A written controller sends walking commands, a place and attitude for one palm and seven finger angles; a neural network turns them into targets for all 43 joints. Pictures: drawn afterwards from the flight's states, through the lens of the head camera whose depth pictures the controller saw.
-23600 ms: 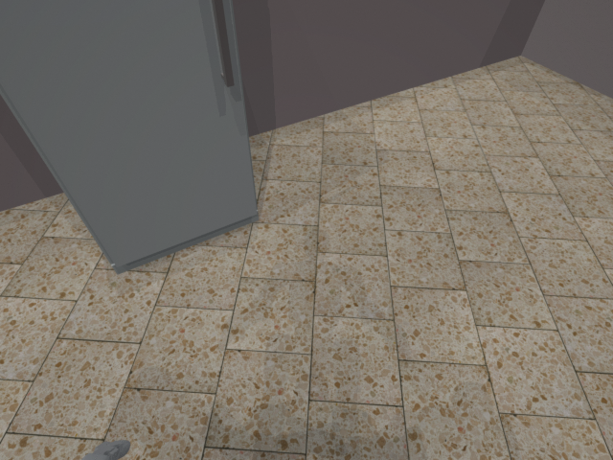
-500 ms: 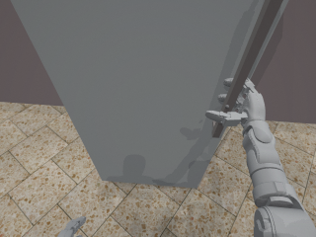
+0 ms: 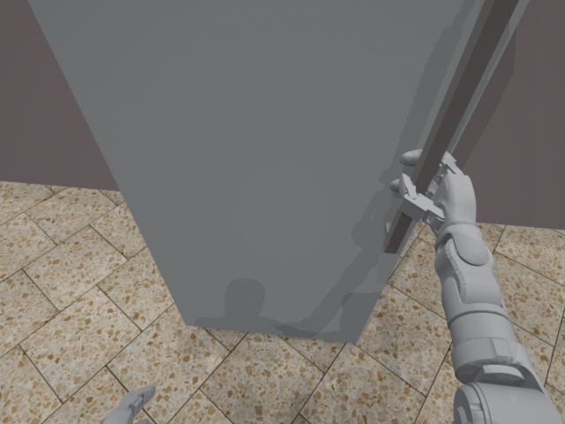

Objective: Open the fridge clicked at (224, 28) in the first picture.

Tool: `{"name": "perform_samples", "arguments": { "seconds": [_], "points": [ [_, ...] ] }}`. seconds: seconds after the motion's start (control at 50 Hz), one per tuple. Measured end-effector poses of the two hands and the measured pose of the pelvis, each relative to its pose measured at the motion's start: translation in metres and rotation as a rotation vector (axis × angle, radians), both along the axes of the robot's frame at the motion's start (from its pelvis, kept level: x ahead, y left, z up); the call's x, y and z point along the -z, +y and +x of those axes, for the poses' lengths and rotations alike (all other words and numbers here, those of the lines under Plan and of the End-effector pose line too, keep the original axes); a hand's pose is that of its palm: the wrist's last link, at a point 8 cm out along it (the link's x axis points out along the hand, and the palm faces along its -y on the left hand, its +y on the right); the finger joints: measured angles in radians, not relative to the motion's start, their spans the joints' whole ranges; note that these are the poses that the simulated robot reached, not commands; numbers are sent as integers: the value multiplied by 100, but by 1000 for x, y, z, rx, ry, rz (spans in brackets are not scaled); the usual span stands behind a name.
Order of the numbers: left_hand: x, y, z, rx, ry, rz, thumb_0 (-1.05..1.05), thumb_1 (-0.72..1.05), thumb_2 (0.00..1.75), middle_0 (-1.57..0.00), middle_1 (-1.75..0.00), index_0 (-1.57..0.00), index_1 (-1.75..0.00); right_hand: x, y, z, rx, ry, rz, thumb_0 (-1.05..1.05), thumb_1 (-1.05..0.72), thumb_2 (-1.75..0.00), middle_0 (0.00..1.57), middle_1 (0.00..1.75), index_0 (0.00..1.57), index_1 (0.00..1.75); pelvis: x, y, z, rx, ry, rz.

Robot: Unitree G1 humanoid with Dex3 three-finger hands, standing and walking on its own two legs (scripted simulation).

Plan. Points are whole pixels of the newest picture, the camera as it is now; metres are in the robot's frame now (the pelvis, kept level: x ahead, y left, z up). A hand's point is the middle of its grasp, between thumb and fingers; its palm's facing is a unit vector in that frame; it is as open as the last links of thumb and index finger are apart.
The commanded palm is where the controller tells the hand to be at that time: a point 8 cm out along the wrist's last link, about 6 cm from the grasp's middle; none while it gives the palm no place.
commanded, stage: grip the handle and tug to test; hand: right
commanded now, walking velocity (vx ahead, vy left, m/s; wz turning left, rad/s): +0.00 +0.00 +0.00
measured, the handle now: (429, 144) +0.47 -0.15 +0.18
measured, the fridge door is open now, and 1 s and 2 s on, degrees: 0 10 36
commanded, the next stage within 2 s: pull the door a little, standing still in 0.60 s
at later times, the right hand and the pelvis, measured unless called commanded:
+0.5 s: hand (405, 201) +0.41 -0.12 +0.12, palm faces +0.00 +1.00 +0.01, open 5.5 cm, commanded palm +0.36 -0.18 +0.13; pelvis +0.02 +0.01 +0.00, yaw +1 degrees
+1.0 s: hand (403, 252) +0.32 -0.11 +0.12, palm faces -0.02 +1.00 +0.00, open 5.7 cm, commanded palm +0.29 -0.16 +0.12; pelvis +0.02 +0.01 +0.01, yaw +0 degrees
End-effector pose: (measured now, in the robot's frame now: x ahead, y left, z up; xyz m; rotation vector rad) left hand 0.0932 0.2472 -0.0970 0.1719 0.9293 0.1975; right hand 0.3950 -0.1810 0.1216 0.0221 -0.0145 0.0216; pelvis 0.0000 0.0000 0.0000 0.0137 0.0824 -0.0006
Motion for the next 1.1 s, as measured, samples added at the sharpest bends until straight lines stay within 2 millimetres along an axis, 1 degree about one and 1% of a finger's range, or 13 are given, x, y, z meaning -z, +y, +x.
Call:
{"name": "perform_samples", "arguments": {
  "seconds": [0.12, 0.24, 0.4, 0.48, 0.56, 0.7, 0.8, 0.88, 1.0, 1.04, 1.1],
  "points": [
    [-1, 0, 6, 6, -15, -2, 1, 91, 89, -20, -30, -20, -30, 0, 1, -1, 15, 6, -3, 0, -71, -83, 40, 140, 42, 139, 0, 1, 0, 1, -2, -1],
    [-1, 1, 8, 8, -17, -9, 1, 91, 89, -20, -30, -20, -30, 0, 2, -2, 24, 6, -4, 0, -72, -83, 38, 140, 40, 140, -1, 3, 2, -1, -4, -3],
    [-1, 4, 11, -7, -24, -22, 2, 91, 89, -20, -30, -20, -30, -1, 4, -4, 31, 5, -6, 0, -75, -81, 35, 140, 37, 140, -2, 5, 10, -14, -4, -7],
    [-3, 6, 17, -12, -34, -26, 2, 91, 89, -20, -30, -20, -30, -1, 4, -7, 26, 3, -7, 0, -76, -79, 34, 140, 36, 140, -3, 6, 16, -22, -5, -9],
    [-7, 7, 27, -10, -49, -26, 2, 91, 89, -20, -30, -20, -30, 0, 4, -14, 13, 1, -8, 0, -75, -78, 34, 140, 35, 140, -5, 7, 22, -25, -10, -11],
    [-14, 6, 56, 22, -95, -18, 2, 91, 89, -20, -30, -20, -30, -1, 4, -34, -4, 2, -11, 0, -73, -76, 38, 140, 38, 139, -6, 9, 27, -14, -24, -11],
    [-19, 0, 76, 68, -133, -16, 2, 91, 89, -20, -30, -20, -30, -2, 7, -48, 7, 11, -18, 0, -71, -78, 40, 140, 40, 139, -6, 10, 24, 7, -41, -11],
    [-24, -7, 87, 95, -174, -31, 2, 91, 89, -20, -30, -20, -30, -2, 10, -63, 17, 14, -18, 0, -71, -77, 39, 139, 40, 139, -6, 11, 20, 10, -53, -13],
    [-33, -16, 94, 117, -237, -62, 2, 91, 89, -20, -30, -20, -30, -2, 17, -97, -2, 11, -19, 1, -71, -75, 38, 139, 38, 138, -7, 13, 18, 4, -79, -17],
    [-34, -18, 94, 120, -243, -53, 2, 91, 89, -20, -30, -20, -30, -4, 20, -108, -8, -6, -81, 1, -70, -75, 38, 139, 37, 138, -8, 13, 15, 8, -92, -11],
    [-32, -18, 89, 118, -205, -31, 2, 91, 89, -20, -30, -20, -30, -5, 24, -124, -5, -32, -132, -1, -66, -74, 40, 139, 37, 139, -11, 12, 10, 9, -90, -2]
  ]
}}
